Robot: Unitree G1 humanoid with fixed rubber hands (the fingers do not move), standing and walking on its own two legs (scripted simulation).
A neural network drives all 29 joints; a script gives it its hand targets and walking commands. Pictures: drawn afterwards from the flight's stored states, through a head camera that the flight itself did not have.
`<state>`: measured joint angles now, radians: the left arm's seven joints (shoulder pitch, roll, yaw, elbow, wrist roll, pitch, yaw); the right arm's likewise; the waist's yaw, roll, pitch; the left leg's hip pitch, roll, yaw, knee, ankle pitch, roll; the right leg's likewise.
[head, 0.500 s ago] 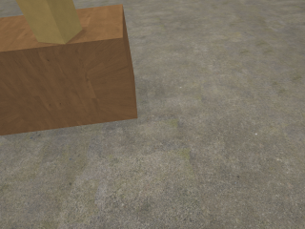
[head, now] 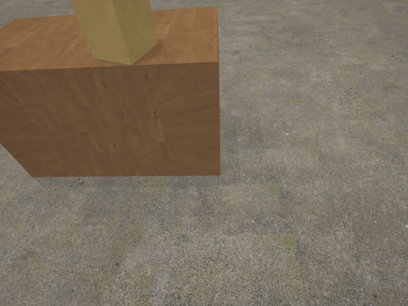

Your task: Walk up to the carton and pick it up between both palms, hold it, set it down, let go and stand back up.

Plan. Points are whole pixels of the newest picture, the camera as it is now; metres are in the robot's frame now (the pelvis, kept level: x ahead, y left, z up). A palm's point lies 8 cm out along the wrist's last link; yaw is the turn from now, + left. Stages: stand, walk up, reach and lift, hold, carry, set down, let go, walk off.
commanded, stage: walk up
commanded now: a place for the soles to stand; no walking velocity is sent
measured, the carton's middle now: (117, 20) +1.14 +0.41 +0.12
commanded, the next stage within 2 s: none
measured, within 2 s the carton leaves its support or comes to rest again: neither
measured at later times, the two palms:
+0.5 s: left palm (20, 293) +0.18 +0.39 -0.04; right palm (337, 261) +0.27 -0.25 -0.10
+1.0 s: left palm (18, 222) +0.34 +0.50 -0.06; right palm (280, 219) +0.38 -0.15 -0.12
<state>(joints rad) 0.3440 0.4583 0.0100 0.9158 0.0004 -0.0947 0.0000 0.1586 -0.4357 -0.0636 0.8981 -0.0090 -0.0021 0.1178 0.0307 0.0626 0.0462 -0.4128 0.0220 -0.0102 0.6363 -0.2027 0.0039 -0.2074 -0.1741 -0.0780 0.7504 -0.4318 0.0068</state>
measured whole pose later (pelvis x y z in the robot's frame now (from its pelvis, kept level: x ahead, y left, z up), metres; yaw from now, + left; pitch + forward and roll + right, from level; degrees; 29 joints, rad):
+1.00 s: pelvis +0.31 +0.16 +0.00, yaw +3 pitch +0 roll +0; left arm 0.35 0.46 0.01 0.91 0.00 -0.12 0.02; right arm 0.22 -0.42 -0.07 0.89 -0.01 0.02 0.10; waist -0.05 0.08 0.06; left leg -0.30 -0.04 0.03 0.76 -0.40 0.04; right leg -0.40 -0.05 -0.03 0.61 -0.18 -0.01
